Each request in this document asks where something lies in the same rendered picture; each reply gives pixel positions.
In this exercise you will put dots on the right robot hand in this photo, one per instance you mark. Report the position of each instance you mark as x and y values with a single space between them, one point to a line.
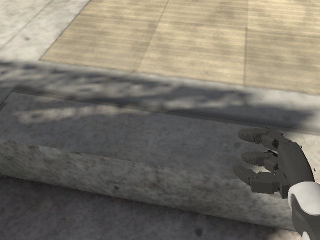
289 166

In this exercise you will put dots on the robot right forearm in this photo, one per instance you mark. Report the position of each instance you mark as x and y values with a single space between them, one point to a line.
304 202

